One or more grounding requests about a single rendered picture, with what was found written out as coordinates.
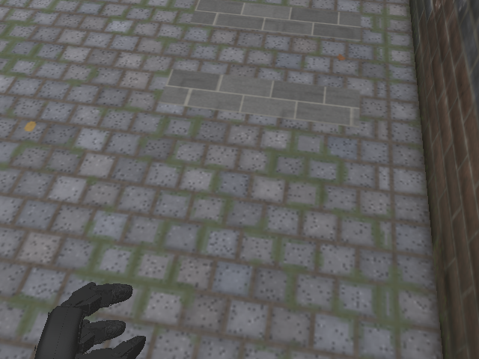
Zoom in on robot left hand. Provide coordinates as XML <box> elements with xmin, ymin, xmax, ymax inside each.
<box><xmin>34</xmin><ymin>282</ymin><xmax>146</xmax><ymax>359</ymax></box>

